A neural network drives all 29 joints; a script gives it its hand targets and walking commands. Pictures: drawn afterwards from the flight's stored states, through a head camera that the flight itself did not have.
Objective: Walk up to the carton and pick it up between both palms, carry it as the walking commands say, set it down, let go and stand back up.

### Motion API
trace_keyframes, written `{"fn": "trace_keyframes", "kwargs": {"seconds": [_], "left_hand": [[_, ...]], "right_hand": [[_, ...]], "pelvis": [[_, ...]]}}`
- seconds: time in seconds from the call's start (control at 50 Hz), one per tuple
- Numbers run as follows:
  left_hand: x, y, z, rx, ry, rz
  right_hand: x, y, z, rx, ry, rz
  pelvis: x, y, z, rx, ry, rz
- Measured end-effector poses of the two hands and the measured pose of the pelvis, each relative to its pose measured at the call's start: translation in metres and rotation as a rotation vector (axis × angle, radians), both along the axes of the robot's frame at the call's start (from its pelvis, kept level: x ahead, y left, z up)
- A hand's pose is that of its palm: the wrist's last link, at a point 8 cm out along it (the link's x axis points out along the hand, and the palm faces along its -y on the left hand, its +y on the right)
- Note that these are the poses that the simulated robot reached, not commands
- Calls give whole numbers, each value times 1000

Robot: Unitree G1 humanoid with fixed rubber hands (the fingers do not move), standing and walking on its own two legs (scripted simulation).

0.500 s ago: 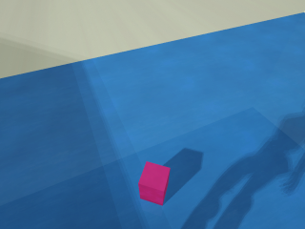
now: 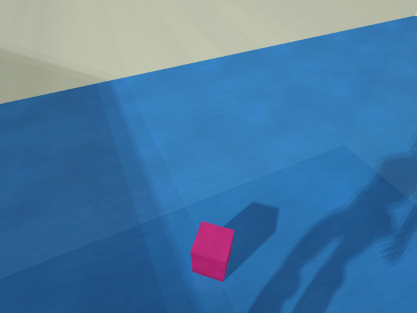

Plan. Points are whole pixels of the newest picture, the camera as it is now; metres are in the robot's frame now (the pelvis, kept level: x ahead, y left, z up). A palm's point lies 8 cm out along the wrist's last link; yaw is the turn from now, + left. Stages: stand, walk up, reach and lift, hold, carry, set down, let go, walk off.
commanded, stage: walk up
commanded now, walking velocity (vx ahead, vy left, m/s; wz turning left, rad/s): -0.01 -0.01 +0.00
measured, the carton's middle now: (212, 252) +0.53 +0.01 -0.66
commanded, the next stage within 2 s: none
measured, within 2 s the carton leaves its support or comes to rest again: neither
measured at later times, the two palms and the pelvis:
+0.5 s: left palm out of the picture -0.05 +0.28 -0.13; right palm out of the picture +0.00 -0.21 -0.15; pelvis +0.01 +0.03 +0.00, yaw -4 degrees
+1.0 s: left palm (103, 242) +0.32 +0.29 -0.13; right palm out of the picture -0.04 -0.06 -0.12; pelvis +0.14 +0.11 +0.00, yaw -10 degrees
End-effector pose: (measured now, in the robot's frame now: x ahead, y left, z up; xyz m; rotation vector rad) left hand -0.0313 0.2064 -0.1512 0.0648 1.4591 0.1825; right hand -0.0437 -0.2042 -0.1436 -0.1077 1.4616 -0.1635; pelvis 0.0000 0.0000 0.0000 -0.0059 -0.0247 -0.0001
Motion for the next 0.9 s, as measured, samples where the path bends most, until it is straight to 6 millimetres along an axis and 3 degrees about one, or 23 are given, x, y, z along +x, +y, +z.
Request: {"fn": "trace_keyframes", "kwargs": {"seconds": [0.38,0.44,0.52,0.6,0.66,0.72,0.82,0.9], "left_hand": [[11,14,-1,21,9,-24],[-4,39,6,93,51,-17],[-25,85,23,162,127,-25],[-15,128,24,168,140,-75],[15,159,9,157,106,-130],[76,172,3,138,11,-199],[203,157,14,58,-233,-285],[280,129,18,-2,-339,-341]], "right_hand": [[12,3,0,-20,5,1],[22,-4,-3,-33,9,16],[52,-5,0,-61,-74,16],[76,13,5,-73,-143,0],[75,38,-4,-94,-149,-26],[49,71,-5,-80,-90,-92],[16,115,9,-46,17,-186],[8,136,17,-33,73,-239]], "pelvis": [[10,10,-2,-5,9,-6],[11,20,-3,8,29,-39],[15,40,-2,29,40,-82],[26,66,-4,47,46,-117],[37,93,-16,27,42,-132],[50,108,-15,26,26,-155],[82,120,-2,8,16,-172],[106,121,0,1,23,-176]]}}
